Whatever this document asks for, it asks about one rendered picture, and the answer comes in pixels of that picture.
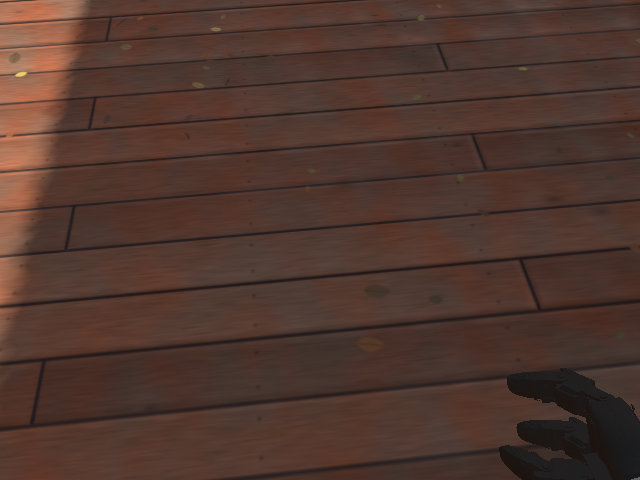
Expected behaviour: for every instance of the robot right hand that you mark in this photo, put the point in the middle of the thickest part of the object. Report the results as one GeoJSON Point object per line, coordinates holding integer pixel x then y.
{"type": "Point", "coordinates": [606, 448]}

